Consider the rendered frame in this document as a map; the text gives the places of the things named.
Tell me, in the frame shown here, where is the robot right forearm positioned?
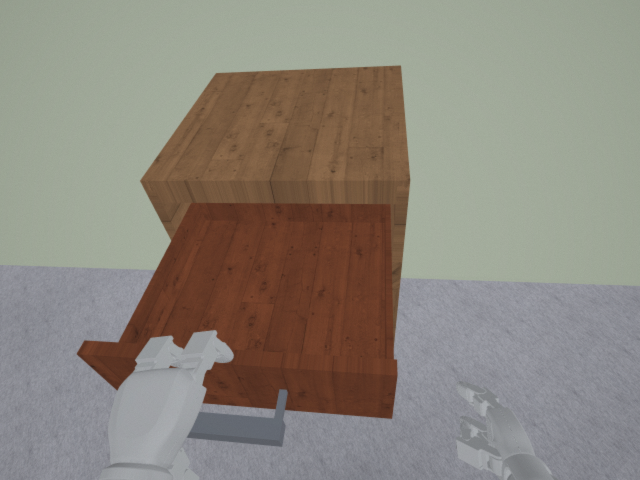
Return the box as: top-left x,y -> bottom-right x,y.
501,454 -> 558,480

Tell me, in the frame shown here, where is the cabinet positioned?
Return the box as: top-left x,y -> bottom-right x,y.
140,65 -> 410,341

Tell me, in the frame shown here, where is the drawer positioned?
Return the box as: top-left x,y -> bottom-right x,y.
77,203 -> 398,419

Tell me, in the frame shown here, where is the right robot hand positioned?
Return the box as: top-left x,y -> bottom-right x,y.
456,381 -> 536,480

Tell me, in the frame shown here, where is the handle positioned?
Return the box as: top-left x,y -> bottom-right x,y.
187,385 -> 288,447

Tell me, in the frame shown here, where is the left robot hand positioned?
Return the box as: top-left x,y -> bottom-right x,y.
108,330 -> 234,480

